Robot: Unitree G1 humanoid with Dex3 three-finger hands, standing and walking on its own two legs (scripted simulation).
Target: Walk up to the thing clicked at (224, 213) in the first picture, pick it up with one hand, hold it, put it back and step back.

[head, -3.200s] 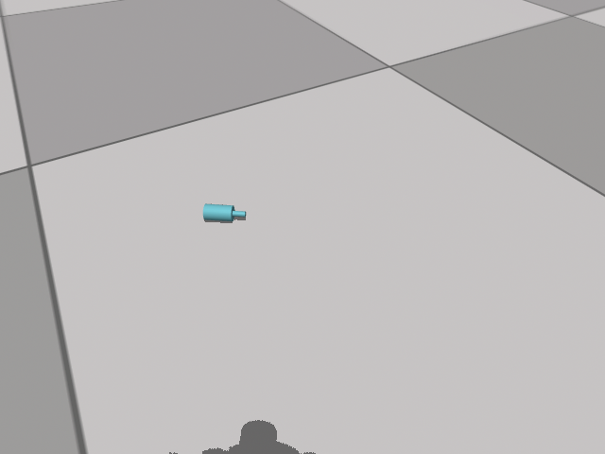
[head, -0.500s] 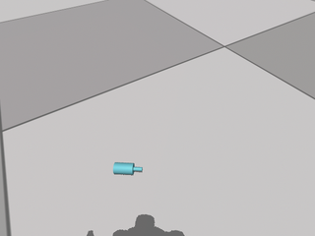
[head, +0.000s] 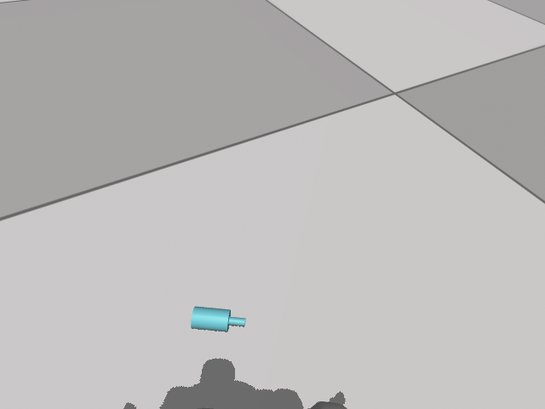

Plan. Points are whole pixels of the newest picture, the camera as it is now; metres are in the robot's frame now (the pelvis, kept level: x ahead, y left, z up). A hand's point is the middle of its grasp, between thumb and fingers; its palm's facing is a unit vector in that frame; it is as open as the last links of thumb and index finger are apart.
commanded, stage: walk up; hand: left
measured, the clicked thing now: (219, 319) +0.51 +0.16 -0.72
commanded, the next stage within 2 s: stand in 1.32 s
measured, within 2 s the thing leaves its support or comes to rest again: neither
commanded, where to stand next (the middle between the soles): +0.10 -0.03 m, yaw -1 degrees
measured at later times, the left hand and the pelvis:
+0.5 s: hand (118, 403) +0.16 +0.24 -0.14, palm faces -0.06 -0.94 -0.34, open 7.4 cm; pelvis +0.04 -0.01 +0.01, yaw -1 degrees
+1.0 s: hand out of the picture +0.12 +0.24 -0.13, palm faces -0.03 -0.95 -0.32, open 7.4 cm; pelvis +0.04 -0.01 +0.03, yaw -2 degrees
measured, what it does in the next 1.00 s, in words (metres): steps on the spot: right foot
